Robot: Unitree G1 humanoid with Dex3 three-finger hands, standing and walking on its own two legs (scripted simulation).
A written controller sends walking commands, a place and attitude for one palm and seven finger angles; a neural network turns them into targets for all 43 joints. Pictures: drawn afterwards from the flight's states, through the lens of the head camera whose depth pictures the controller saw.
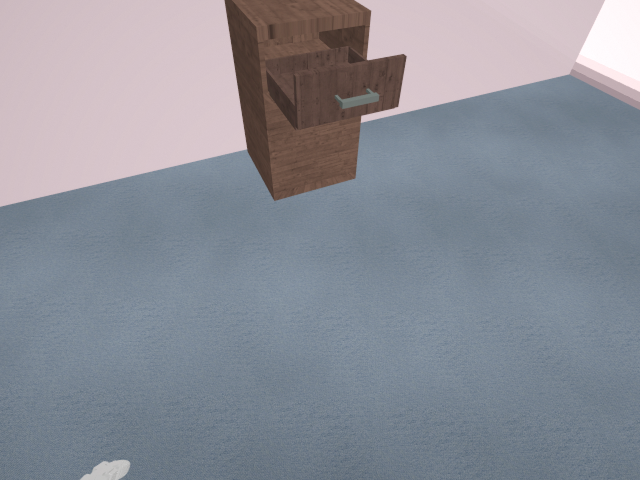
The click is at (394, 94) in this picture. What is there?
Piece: drawer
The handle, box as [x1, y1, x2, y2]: [335, 88, 378, 108]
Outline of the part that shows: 378,94 375,92 373,93 368,88 366,89 368,93 365,95 346,99 341,99 337,95 335,95 335,98 340,103 340,106 344,108 378,100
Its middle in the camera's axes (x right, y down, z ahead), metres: +0.11 -0.46 +1.26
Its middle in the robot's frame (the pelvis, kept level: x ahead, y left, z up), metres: +1.25 -0.06 -0.13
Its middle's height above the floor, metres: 0.64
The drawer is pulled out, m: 0.30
